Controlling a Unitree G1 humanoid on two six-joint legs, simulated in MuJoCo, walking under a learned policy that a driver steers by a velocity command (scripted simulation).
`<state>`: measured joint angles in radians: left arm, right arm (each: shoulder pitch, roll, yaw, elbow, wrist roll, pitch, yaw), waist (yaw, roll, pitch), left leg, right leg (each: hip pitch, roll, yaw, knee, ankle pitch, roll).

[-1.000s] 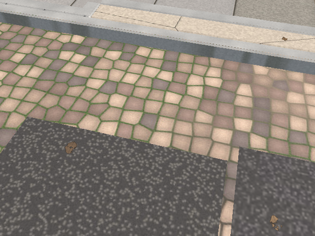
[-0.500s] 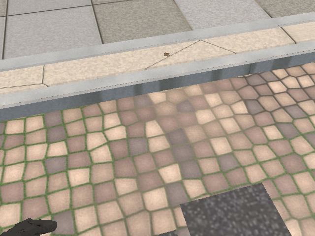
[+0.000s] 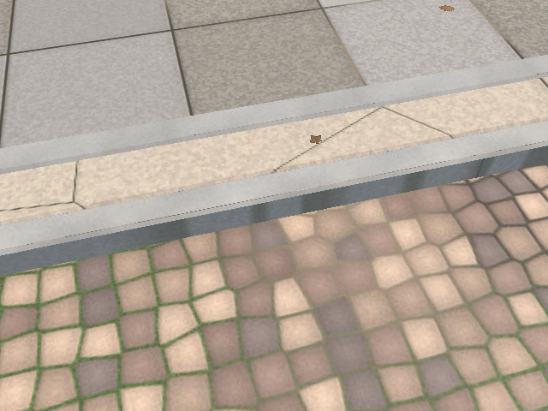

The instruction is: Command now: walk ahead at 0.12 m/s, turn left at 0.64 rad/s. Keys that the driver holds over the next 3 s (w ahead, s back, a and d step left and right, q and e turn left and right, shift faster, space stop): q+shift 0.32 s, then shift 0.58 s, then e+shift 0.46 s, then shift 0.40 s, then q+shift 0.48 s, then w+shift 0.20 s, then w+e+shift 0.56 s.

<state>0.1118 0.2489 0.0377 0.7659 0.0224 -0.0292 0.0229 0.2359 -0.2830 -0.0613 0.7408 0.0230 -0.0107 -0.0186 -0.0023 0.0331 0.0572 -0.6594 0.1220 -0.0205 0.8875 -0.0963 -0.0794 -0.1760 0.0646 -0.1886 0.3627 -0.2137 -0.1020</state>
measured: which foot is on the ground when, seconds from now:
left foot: up 0.00-0.14, down 0.16-0.64, up 0.66-0.90, down 0.92-1.00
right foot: down 0.00-0.16, up 0.18-0.62, down 0.64-1.00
